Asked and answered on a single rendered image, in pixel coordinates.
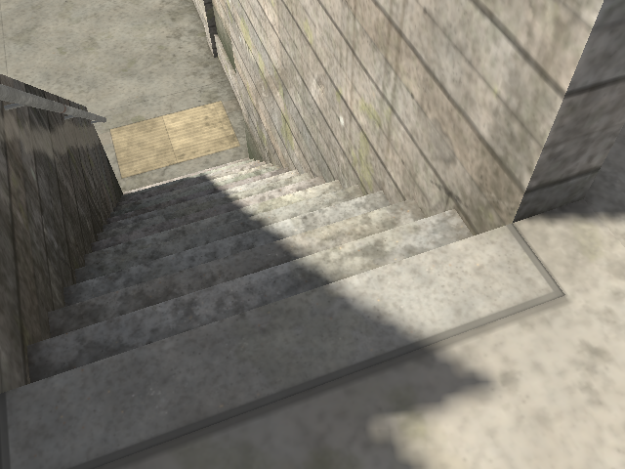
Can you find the stairs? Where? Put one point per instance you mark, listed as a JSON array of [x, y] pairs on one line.
[[209, 245]]

